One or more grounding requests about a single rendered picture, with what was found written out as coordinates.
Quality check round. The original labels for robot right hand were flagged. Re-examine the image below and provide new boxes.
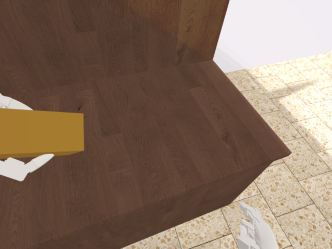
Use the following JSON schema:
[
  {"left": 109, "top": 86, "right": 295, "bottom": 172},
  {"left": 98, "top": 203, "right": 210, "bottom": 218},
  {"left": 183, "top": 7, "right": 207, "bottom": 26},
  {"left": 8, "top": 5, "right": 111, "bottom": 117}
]
[{"left": 238, "top": 202, "right": 279, "bottom": 249}]

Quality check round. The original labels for sponge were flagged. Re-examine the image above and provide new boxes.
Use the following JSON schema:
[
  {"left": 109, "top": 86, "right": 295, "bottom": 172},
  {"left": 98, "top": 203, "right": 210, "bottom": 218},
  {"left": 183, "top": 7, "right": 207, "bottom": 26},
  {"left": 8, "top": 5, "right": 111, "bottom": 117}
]
[{"left": 0, "top": 108, "right": 84, "bottom": 159}]

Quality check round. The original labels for robot left hand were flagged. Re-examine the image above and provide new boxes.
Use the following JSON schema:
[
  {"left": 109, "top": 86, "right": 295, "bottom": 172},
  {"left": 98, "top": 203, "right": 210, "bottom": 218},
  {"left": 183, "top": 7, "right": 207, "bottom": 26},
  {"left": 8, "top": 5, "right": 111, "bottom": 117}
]
[{"left": 0, "top": 93, "right": 54, "bottom": 181}]

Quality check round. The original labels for table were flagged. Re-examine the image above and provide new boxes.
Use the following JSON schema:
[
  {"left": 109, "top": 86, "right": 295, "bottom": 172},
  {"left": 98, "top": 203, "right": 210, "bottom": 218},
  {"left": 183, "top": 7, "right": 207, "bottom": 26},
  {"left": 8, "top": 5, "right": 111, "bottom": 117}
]
[{"left": 0, "top": 0, "right": 292, "bottom": 249}]

